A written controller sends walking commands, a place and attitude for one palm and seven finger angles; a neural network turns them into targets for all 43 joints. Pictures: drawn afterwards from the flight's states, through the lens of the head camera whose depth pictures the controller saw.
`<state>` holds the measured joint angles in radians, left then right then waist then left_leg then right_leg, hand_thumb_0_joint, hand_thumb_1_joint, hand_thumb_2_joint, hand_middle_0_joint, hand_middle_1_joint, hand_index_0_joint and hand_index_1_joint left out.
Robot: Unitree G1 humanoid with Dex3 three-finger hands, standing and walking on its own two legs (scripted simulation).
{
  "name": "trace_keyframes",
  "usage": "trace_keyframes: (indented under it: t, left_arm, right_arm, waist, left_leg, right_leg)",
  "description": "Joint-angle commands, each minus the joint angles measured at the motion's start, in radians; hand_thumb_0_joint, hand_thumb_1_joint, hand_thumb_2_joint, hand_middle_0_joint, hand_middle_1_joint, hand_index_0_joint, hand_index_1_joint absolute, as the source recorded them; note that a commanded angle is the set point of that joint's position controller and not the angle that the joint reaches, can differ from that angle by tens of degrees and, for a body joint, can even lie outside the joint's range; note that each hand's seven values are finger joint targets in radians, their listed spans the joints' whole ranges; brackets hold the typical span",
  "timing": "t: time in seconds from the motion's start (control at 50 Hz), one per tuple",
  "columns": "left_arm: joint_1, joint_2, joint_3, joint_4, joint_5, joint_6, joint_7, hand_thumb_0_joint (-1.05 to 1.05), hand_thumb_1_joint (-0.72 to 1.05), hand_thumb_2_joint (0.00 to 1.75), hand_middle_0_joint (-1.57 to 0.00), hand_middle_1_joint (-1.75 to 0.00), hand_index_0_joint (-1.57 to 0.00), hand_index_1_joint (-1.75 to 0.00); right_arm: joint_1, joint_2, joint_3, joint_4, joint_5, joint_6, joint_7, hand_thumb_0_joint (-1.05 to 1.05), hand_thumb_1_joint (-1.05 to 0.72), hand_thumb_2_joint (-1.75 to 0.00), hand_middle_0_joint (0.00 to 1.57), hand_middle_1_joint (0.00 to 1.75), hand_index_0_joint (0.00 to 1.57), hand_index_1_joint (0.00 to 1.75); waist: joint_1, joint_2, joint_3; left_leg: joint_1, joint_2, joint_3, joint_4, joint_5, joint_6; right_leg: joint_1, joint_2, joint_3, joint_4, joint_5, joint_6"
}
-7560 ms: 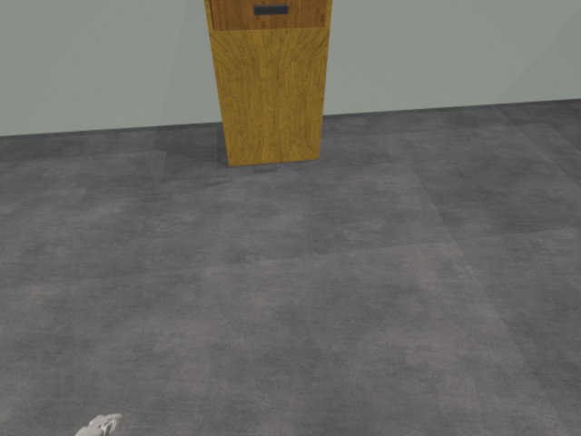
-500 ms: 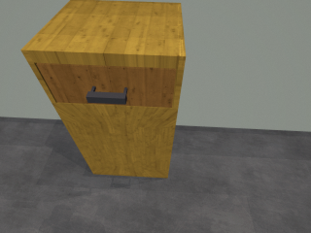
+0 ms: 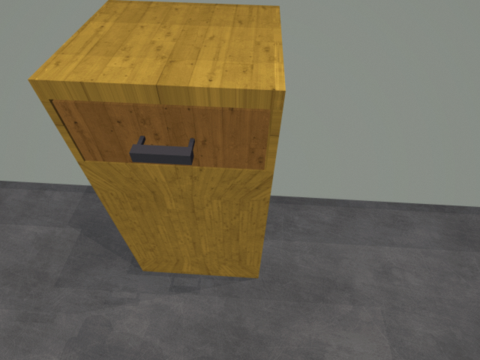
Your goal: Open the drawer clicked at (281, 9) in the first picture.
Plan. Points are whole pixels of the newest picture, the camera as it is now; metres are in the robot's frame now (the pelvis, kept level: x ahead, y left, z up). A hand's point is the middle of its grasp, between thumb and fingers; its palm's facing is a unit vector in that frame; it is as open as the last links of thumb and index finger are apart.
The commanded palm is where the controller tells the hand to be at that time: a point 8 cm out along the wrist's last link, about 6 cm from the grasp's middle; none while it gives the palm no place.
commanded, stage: look again from close up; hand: left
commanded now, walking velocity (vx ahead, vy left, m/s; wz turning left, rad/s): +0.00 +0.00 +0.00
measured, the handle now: (164, 147) +0.53 +0.21 +0.02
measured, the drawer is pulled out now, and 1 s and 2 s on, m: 0.00 0.00 0.00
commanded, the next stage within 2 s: raise the hand with hooked fingers in 0.48 s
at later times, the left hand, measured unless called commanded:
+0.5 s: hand out of the picture -0.01 +0.18 -0.17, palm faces +0.02 -0.98 -0.22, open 7.4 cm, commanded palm none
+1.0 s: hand (131, 356) +0.14 +0.19 -0.05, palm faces -0.10 -0.25 -0.96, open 8.6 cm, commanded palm +0.13 +0.22 +0.00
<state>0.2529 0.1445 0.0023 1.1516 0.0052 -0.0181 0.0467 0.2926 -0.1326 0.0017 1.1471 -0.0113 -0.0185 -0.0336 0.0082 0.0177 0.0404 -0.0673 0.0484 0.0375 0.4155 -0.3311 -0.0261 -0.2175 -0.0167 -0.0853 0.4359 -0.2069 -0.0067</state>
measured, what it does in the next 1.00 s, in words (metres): stands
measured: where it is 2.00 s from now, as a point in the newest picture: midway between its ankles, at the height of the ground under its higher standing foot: outside the picture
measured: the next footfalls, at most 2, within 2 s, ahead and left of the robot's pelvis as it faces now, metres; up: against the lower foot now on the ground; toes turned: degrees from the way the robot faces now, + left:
none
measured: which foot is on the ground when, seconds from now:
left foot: down 0.00-1.00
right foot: down 0.00-1.00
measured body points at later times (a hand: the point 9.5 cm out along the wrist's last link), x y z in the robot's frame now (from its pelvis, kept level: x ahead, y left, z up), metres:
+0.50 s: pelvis -0.02 +0.01 +0.00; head +0.00 -0.02 +0.44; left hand -0.01 +0.23 -0.15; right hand -0.04 -0.20 -0.18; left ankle -0.07 +0.13 -0.74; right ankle +0.02 -0.11 -0.74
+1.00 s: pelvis -0.04 -0.01 -0.03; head -0.01 -0.03 +0.42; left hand +0.14 +0.20 +0.00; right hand +0.22 -0.26 -0.07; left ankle -0.07 +0.13 -0.74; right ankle +0.02 -0.11 -0.74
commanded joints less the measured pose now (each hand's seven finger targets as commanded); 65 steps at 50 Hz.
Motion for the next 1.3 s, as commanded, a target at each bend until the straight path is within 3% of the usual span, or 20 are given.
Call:
trace_keyframes:
  t: [0.0,0.04,0.08,0.18,0.34,0.54,0.56,0.58,0.6,0.62,0.64,0.66,0.7,0.78,0.82,0.94,1.02,1.14,1.22,1.28]
  left_arm:
    - [0.093,0.144,0.020,-0.045,0.007,-0.035,0.015,0.00,0.90,0.90,-0.20,-0.30,-0.20,-0.30]
    - [0.070,0.118,0.011,-0.060,0.004,-0.026,0.002,0.00,0.90,0.90,-0.20,-0.30,-0.20,-0.30]
    - [0.057,0.104,0.009,-0.061,0.004,-0.019,-0.005,0.00,0.90,0.90,-0.20,-0.30,-0.20,-0.30]
    - [0.051,0.086,0.003,-0.064,0.004,0.000,-0.015,0.00,0.90,0.90,-0.20,-0.30,-0.20,-0.30]
    - [0.062,0.093,0.008,-0.069,0.003,0.005,-0.020,0.00,0.90,0.90,-0.20,-0.30,-0.20,-0.30]
    - [0.067,0.095,0.014,-0.059,0.001,-0.005,-0.020,0.00,0.90,0.90,-0.20,-0.30,-0.20,-0.30]
    - [0.172,0.146,0.024,-0.023,0.005,-0.019,0.028,0.00,0.90,0.90,-0.20,-0.30,-0.20,-0.30]
    - [-0.650,0.412,-0.033,-1.480,0.172,-0.199,0.028,0.00,0.88,0.89,-0.20,-0.32,-0.20,-0.32]
    - [-0.193,0.356,0.020,-1.199,0.181,-0.095,0.104,0.00,0.85,0.88,-0.20,-0.33,-0.20,-0.33]
    - [-0.149,0.281,0.016,-1.146,0.127,-0.022,0.164,0.00,0.83,0.87,-0.21,-0.34,-0.21,-0.34]
    - [0.101,0.106,-0.081,-1.016,0.165,0.061,0.175,0.00,0.81,0.86,-0.21,-0.36,-0.21,-0.36]
    - [-0.026,0.104,-0.126,-1.199,0.202,0.051,0.172,0.00,0.78,0.85,-0.21,-0.37,-0.21,-0.37]
    - [0.002,0.206,-0.076,-1.219,0.393,0.019,0.214,0.00,0.74,0.83,-0.21,-0.40,-0.21,-0.40]
    - [0.380,0.190,-0.039,-1.083,0.725,0.028,0.285,0.00,0.64,0.79,-0.22,-0.47,-0.22,-0.47]
    - [0.531,0.186,-0.023,-1.053,0.846,0.013,0.296,0.00,0.60,0.77,-0.22,-0.50,-0.22,-0.50]
    - [0.235,0.310,0.037,-1.358,1.071,-0.040,0.377,0.00,0.46,0.71,-0.23,-0.58,-0.23,-0.58]
    - [-0.148,0.396,0.078,-1.511,1.143,-0.071,0.473,0.00,0.36,0.67,-0.24,-0.64,-0.24,-0.64]
    - [-0.234,0.389,0.041,-1.484,1.066,-0.130,0.486,0.00,0.22,0.61,-0.25,-0.74,-0.25,-0.74]
    - [-0.138,0.377,0.056,-1.306,1.030,0.028,0.415,0.00,0.13,0.57,-0.25,-0.80,-0.25,-0.80]
    - [-0.077,0.359,0.019,-1.293,0.987,0.145,0.298,0.00,0.06,0.54,-0.26,-0.84,-0.26,-0.84]
  right_arm:
    - [0.079,-0.059,-0.022,-0.104,0.005,-0.008,0.001,0.00,-0.90,-0.90,0.20,0.30,0.20,0.30]
    - [0.113,-0.074,-0.016,-0.101,-0.002,-0.013,0.007,0.00,-0.90,-0.90,0.20,0.30,0.20,0.30]
    - [0.102,-0.093,-0.015,-0.108,-0.002,-0.015,0.003,0.00,-0.90,-0.90,0.20,0.30,0.20,0.30]
    - [0.091,-0.113,-0.005,-0.120,-0.004,-0.011,0.001,0.00,-0.90,-0.90,0.20,0.30,0.20,0.30]
    - [0.104,-0.114,0.005,-0.100,-0.005,-0.013,0.002,0.00,-0.90,-0.90,0.20,0.30,0.20,0.30]
    - [0.124,-0.091,0.007,-0.058,-0.003,-0.014,0.000,0.00,-0.90,-0.90,0.20,0.30,0.20,0.30]
    - [-0.001,-0.142,-0.019,-0.121,0.008,-0.019,0.007,0.00,-0.90,-0.90,0.20,0.30,0.20,0.30]
    - [-0.034,-0.294,-0.015,-0.454,0.057,-0.178,-0.046,0.00,-0.90,-0.90,0.20,0.30,0.20,0.30]
    - [-0.109,-0.202,-0.031,-0.414,0.047,-0.266,-0.085,0.00,-0.90,-0.90,0.20,0.30,0.20,0.30]
    - [-0.108,-0.206,-0.051,-0.342,0.067,-0.294,-0.090,0.00,-0.90,-0.90,0.20,0.30,0.20,0.30]
    - [-0.083,-0.150,-0.035,-0.352,0.074,-0.301,-0.084,0.00,-0.90,-0.90,0.20,0.30,0.20,0.30]
    - [-0.137,-0.179,-0.026,-0.436,0.077,-0.321,-0.077,0.00,-0.90,-0.90,0.20,0.30,0.20,0.30]
    - [-0.155,-0.230,-0.030,-0.474,0.025,-0.322,-0.073,0.00,-0.90,-0.90,0.20,0.30,0.20,0.30]
    - [-0.199,-0.226,-0.071,-0.635,-0.037,-0.213,-0.012,0.00,-0.90,-0.90,0.20,0.30,0.20,0.30]
    - [-0.234,-0.229,-0.078,-0.673,-0.038,-0.116,0.037,0.00,-0.90,-0.90,0.20,0.30,0.20,0.30]
    - [-0.330,-0.214,-0.067,-0.782,-0.039,0.020,0.085,0.00,-0.90,-0.90,0.20,0.30,0.20,0.30]
    - [-0.290,-0.187,-0.075,-0.766,-0.076,0.037,0.054,0.00,-0.90,-0.90,0.20,0.30,0.20,0.30]
    - [-0.277,-0.183,-0.069,-0.738,-0.087,0.016,0.032,0.00,-0.90,-0.90,0.20,0.30,0.20,0.30]
    - [-0.327,-0.188,-0.047,-0.737,-0.062,0.036,0.022,0.00,-0.90,-0.90,0.20,0.30,0.20,0.30]
    - [-0.349,-0.195,-0.034,-0.744,-0.026,0.058,0.009,0.00,-0.90,-0.90,0.20,0.30,0.20,0.30]
  waist:
    - [-0.029,0.041,-0.054]
    - [-0.026,0.077,-0.078]
    - [-0.021,0.036,-0.060]
    - [-0.010,-0.019,0.096]
    - [-0.002,-0.007,0.092]
    - [-0.006,-0.024,0.023]
    - [0.049,-0.256,0.015]
    - [-0.047,0.124,-0.466]
    - [0.031,0.243,-0.396]
    - [0.019,0.286,-0.279]
    - [0.013,0.146,-0.190]
    - [-0.001,0.077,-0.073]
    - [-0.012,-0.069,-0.073]
    - [0.083,-0.264,-0.060]
    - [0.139,-0.278,-0.075]
    - [0.136,-0.066,-0.217]
    - [0.058,-0.004,-0.343]
    - [0.000,0.039,-0.350]
    - [0.043,0.004,-0.303]
    - [0.084,-0.115,-0.280]
  left_leg:
    - [-0.154,0.021,-0.027,0.011,0.031,0.025]
    - [-0.142,0.057,-0.046,-0.002,0.185,0.042]
    - [-0.137,0.071,-0.052,-0.007,0.274,0.051]
    - [-0.213,0.066,-0.071,-0.073,0.154,0.064]
    - [-0.221,0.053,-0.071,-0.108,0.073,0.068]
    - [-0.163,0.042,-0.045,-0.067,0.143,0.057]
    - [-0.245,0.065,-0.005,0.147,0.205,0.026]
    - [-0.011,-0.052,-0.001,-0.001,0.337,0.076]
    - [-0.010,-0.041,0.019,-0.008,0.476,0.075]
    - [-0.075,-0.034,0.019,0.000,0.346,0.041]
    - [-0.164,-0.029,0.000,-0.014,0.298,0.035]
    - [-0.211,-0.034,-0.030,-0.019,0.229,0.041]
    - [-0.262,-0.059,-0.031,0.042,0.160,0.058]
    - [-0.405,-0.096,-0.016,0.115,0.113,0.041]
    - [-0.472,-0.093,0.006,0.124,0.129,0.027]
    - [-0.463,-0.118,0.035,0.184,0.103,0.041]
    - [-0.361,-0.122,0.002,0.293,0.071,0.056]
    - [-0.275,-0.111,-0.019,0.350,0.066,0.057]
    - [-0.381,-0.090,-0.021,0.238,0.097,0.051]
    - [-0.400,-0.074,-0.005,0.149,0.117,0.044]
  right_leg:
    - [0.098,-0.193,0.158,0.030,0.507,-0.063]
    - [0.087,-0.114,0.092,0.046,0.240,-0.048]
    - [0.077,-0.093,0.071,0.059,0.199,-0.039]
    - [0.011,-0.078,0.071,0.031,0.048,-0.028]
    - [0.031,-0.077,0.086,0.019,0.020,-0.025]
    - [0.062,-0.097,0.096,0.017,0.117,-0.033]
    - [0.103,-0.147,0.130,0.056,0.616,-0.013]
    - [0.158,-0.043,0.219,0.107,0.415,-0.034]
    - [0.129,-0.017,0.139,0.128,0.220,-0.059]
    - [0.035,-0.013,0.096,0.100,0.078,-0.045]
    - [-0.002,-0.002,0.077,0.089,0.053,-0.032]
    - [-0.055,-0.005,0.088,0.069,0.027,-0.027]
    - [-0.145,0.005,0.104,0.057,-0.080,-0.030]
    - [-0.155,0.004,0.139,0.057,-0.233,-0.038]
    - [-0.099,0.003,0.170,0.086,-0.122,-0.052]
    - [-0.092,0.005,0.206,0.168,-0.040,-0.061]
    - [-0.242,0.005,0.243,0.198,-0.113,-0.055]
    - [-0.345,0.000,0.186,0.204,-0.121,-0.046]
    - [-0.158,0.007,0.096,0.197,-0.003,-0.036]
    - [-0.023,0.002,0.095,0.160,0.026,-0.026]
